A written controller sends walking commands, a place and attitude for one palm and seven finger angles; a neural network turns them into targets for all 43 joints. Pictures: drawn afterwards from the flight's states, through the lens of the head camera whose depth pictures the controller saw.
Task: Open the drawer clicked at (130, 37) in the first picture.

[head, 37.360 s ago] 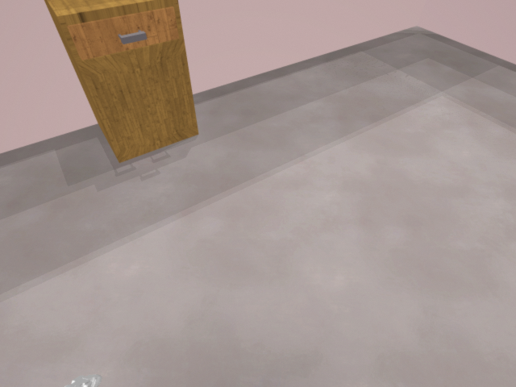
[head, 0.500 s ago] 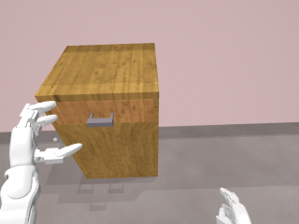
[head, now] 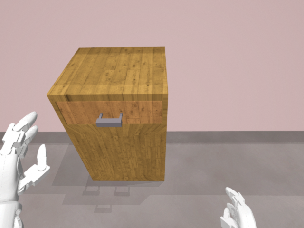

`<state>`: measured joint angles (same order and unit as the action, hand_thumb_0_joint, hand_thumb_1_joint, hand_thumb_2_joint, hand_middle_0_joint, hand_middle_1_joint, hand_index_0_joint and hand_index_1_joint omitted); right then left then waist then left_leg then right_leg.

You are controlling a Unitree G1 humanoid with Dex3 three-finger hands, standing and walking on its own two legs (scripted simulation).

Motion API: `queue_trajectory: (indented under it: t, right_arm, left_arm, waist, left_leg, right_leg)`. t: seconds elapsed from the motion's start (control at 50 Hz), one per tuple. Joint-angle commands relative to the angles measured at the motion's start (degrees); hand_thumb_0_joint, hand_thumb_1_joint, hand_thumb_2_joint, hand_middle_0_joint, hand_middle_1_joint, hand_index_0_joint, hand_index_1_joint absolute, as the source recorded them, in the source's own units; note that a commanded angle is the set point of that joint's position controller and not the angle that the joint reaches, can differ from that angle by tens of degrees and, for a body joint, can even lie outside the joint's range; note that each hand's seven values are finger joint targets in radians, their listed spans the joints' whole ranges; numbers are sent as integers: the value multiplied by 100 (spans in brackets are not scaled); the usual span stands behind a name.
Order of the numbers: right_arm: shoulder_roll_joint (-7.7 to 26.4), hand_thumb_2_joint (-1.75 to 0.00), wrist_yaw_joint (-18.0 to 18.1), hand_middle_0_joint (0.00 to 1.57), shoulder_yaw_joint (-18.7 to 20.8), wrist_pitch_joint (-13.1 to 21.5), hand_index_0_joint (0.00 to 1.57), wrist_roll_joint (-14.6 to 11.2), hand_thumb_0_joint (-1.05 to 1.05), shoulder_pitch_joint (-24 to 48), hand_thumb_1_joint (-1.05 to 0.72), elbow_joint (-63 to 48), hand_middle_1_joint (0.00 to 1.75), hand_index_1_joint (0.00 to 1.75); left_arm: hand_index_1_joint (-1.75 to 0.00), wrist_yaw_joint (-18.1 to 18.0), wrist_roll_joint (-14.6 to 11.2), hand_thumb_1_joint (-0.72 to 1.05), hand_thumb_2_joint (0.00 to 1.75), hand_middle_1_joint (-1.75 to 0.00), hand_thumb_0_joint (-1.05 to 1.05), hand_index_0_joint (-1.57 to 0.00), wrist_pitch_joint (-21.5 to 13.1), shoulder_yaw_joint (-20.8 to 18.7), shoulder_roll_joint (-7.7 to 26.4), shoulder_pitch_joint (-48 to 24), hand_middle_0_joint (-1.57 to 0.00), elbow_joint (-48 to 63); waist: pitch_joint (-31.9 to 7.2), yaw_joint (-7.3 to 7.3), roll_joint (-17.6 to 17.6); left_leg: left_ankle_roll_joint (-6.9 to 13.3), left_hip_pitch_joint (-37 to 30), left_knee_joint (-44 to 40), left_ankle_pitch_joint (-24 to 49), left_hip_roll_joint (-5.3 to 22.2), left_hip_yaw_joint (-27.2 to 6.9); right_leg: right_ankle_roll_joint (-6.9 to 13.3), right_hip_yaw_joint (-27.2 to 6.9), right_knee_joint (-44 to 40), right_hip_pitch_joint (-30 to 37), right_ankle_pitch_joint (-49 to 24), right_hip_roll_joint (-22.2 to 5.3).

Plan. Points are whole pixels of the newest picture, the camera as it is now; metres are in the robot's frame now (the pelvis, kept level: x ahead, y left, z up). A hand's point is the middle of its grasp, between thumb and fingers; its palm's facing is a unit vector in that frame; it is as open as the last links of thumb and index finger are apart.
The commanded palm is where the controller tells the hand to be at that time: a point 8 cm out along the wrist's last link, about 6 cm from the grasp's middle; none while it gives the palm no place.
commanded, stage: draw the hand back to the body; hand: left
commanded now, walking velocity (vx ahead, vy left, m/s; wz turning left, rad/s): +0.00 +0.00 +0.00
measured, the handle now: (110, 118) +0.56 +0.27 -0.10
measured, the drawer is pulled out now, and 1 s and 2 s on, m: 0.00 0.00 0.00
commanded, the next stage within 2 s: step back with the hand held close in 0.08 s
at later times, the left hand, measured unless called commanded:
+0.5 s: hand (41, 171) +0.18 +0.26 +0.14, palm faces +0.31 -0.83 -0.47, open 7.4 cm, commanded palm +0.11 +0.30 +0.17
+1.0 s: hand (10, 206) +0.10 +0.26 +0.16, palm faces +0.40 -0.83 -0.40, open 7.4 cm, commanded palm +0.04 +0.30 +0.17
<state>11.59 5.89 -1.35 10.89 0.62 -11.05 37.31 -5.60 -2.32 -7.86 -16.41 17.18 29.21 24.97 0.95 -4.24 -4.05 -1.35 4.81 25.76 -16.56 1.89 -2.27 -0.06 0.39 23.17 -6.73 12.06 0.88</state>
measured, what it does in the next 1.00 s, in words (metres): shifts its weight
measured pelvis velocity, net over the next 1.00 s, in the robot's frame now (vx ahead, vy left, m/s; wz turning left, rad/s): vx -0.09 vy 0.02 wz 0.01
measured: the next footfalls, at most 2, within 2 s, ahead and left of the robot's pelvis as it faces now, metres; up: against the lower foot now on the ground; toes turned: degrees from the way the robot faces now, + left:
right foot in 1.70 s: -0.25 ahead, -0.06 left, +0.00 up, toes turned -7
left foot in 1.86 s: -0.12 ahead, +0.10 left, +0.00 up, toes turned -2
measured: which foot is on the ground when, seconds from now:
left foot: down 0.00-1.00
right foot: down 0.00-1.00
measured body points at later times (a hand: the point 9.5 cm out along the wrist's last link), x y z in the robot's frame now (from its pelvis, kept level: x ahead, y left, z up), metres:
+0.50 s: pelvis -0.02 +0.02 +0.00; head +0.00 +0.03 +0.44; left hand +0.15 +0.30 +0.16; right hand +0.15 -0.23 -0.08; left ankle -0.02 +0.13 -0.74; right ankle +0.01 -0.12 -0.74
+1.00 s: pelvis -0.09 +0.02 -0.02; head -0.08 +0.04 +0.43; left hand +0.08 +0.30 +0.18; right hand +0.09 -0.21 -0.08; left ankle -0.02 +0.13 -0.74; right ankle +0.01 -0.12 -0.74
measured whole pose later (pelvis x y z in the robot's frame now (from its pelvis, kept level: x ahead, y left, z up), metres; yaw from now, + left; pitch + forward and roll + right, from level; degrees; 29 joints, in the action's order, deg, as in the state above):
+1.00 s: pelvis -0.09 +0.02 -0.02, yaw +1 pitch +1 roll -2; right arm 12.0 3.9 -1.0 6.8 0.4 -13.6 33.5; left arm -8.3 -0.4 -15.0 -19.7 20.2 33.1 32.1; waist -1.8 -0.4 0.1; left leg 0.3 24.7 37.1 -15.7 0.4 -2.6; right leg -1.6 0.4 28.8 -23.7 7.8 -0.2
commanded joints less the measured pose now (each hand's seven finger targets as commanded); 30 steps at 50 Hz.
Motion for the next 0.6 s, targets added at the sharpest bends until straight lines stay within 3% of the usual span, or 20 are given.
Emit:
queue_trajectory:
  t: [0.0,0.04,0.16,0.18,0.2,0.22,0.24,0.28,0.34,0.38,0.44,0.5,0.58]
  right_arm:
    - [538,-90,58,20,173,381,20,43,0,714,-90,-958,30,30]
    - [542,-90,35,20,153,392,20,34,0,708,-90,-966,30,30]
    - [518,-90,24,20,140,394,20,43,0,720,-90,-972,30,30]
    - [834,-90,21,20,243,117,20,73,0,660,-90,-1132,30,30]
    - [842,-90,7,20,274,-52,20,150,0,611,-90,-1082,30,30]
    - [868,-90,13,20,298,-139,20,180,0,651,-90,-1180,30,30]
    - [790,-90,-9,20,273,-214,20,165,0,542,-90,-1217,30,30]
    - [804,-90,-38,20,325,-350,20,143,0,399,-90,-1325,30,30]
    - [792,-90,-24,20,371,-438,20,113,0,389,-90,-1451,30,30]
    - [786,-90,-28,20,400,-505,20,84,0,381,-90,-1528,30,30]
    - [754,-90,-13,20,410,-535,20,71,0,371,-90,-1539,30,30]
    - [754,-90,-58,20,419,-493,20,-32,0,414,-90,-1544,30,30]
    - [830,-90,-74,20,391,-391,20,-72,0,465,-90,-1494,30,30]
  left_arm:
    - [-30,-94,-9,90,90,-30,0,-20,-364,-625,942,-470,-20,1249]
    - [-30,-82,19,90,90,-30,0,-20,-349,-577,961,-597,-20,1373]
    - [-30,-93,9,90,90,-30,0,-20,-314,-633,937,-490,-20,1276]
    - [-30,-107,65,90,90,-30,0,-20,-444,-1080,1230,-547,-20,1258]
    - [-30,-99,149,90,90,-30,0,-20,-456,-839,992,-304,-20,1204]
    - [-30,-103,176,90,90,-30,0,-20,-500,-950,1123,-315,-20,1466]
    - [-30,-118,207,90,90,-30,0,-20,-529,-786,931,-112,-20,1412]
    - [-30,-177,196,90,90,-30,0,-20,-537,-759,866,345,-20,1490]
    - [-30,-268,170,90,90,-30,0,-20,-545,-890,1049,622,-20,1748]
    - [-30,-320,143,90,90,-30,0,-20,-556,-982,1168,711,-20,1937]
    - [-30,-389,118,90,90,-30,0,-20,-578,-1106,1300,834,-20,2046]
    - [-30,-372,48,90,90,-30,0,-20,-652,-1156,1346,843,-20,2089]
    - [-30,-328,29,90,90,-30,0,-20,-742,-1127,1345,748,-20,2072]
  waist:
    - [-257,44,231]
    - [-225,70,-30]
    - [-139,26,72]
    - [445,342,309]
    - [266,386,623]
    - [178,364,570]
    - [-177,424,439]
    - [-672,432,212]
    - [-1089,424,163]
    - [-1266,433,206]
    - [-1311,439,194]
    - [-1231,442,97]
    - [-920,424,-177]
  left_leg:
    - [131,318,-478,962,-163,402]
    - [119,312,-502,967,-152,376]
    - [81,411,-556,1055,-135,357]
    - [190,930,-387,615,-112,164]
    - [191,904,-223,512,-141,65]
    - [189,910,-181,550,-184,61]
    - [184,891,-91,677,-139,72]
    - [163,921,-55,1619,-17,38]
    - [106,1010,37,2581,83,5]
    - [86,1156,130,2846,113,18]
    - [50,1353,202,2725,129,-14]
    - [114,1576,143,1978,81,48]
    - [190,2208,-273,1133,140,-85]
  right_leg:
    - [3,186,-441,110,-313,27]
    - [24,156,-435,94,-317,2]
    - [33,237,-382,169,-414,39]
    - [1,-199,-694,-604,-326,-98]
    - [40,-302,-769,-703,-189,-163]
    - [75,-329,-803,-727,-257,-192]
    - [114,-338,-639,-523,-347,-302]
    - [135,-165,-218,-88,-1224,-266]
    - [98,4,183,219,-2010,-231]
    - [98,17,373,383,-2406,-254]
    - [114,-8,477,345,-2425,-316]
    - [62,-80,445,221,-2009,-336]
    - [-68,63,558,194,-1277,-104]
